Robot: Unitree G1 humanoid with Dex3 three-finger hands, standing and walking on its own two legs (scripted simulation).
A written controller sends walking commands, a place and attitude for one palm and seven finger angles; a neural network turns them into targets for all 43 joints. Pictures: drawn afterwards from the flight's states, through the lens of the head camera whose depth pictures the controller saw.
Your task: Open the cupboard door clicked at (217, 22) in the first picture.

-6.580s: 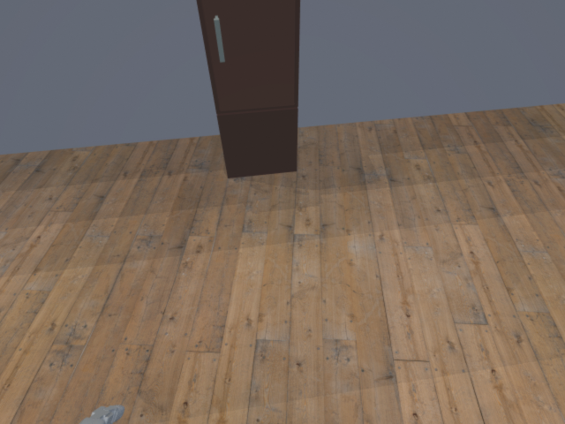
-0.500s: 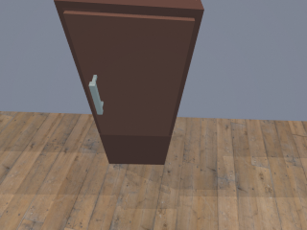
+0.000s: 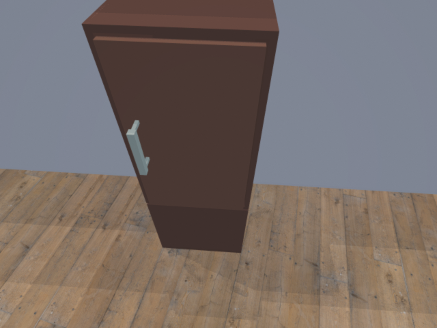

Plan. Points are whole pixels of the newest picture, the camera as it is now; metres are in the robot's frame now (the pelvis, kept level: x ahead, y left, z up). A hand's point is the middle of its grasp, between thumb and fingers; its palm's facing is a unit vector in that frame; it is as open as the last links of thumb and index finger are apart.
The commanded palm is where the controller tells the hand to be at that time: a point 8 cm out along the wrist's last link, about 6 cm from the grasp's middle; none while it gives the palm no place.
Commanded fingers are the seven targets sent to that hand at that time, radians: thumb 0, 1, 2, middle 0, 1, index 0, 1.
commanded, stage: look again from close up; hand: left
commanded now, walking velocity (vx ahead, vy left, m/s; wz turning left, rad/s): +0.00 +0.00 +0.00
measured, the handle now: (140, 148) +0.54 +0.25 -0.03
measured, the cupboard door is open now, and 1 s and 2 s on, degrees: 0 0 0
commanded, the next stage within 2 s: raise the hand with hooked fingers in 0.56 s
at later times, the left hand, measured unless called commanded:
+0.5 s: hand out of the picture -0.01 +0.24 -0.17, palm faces -0.02 -0.98 -0.21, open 7.4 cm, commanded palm none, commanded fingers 0.00 0.90 0.90 -0.20 -0.30 -0.20 -0.30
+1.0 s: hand (113, 283) +0.20 +0.21 -0.03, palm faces +0.00 -1.00 -0.04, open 8.2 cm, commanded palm +0.13 +0.29 -0.06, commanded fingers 0.00 0.48 0.72 -0.23 -0.57 -0.23 -0.57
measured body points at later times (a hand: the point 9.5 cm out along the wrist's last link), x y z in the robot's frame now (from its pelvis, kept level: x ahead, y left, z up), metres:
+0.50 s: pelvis -0.02 +0.06 +0.00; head -0.01 +0.05 +0.45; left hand -0.01 +0.29 -0.15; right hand -0.01 -0.17 -0.16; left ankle -0.01 +0.14 -0.74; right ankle -0.02 -0.08 -0.74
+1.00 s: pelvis -0.02 +0.02 -0.05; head +0.02 +0.03 +0.40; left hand +0.19 +0.26 -0.02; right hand +0.17 -0.25 -0.11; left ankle -0.01 +0.14 -0.74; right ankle -0.02 -0.08 -0.74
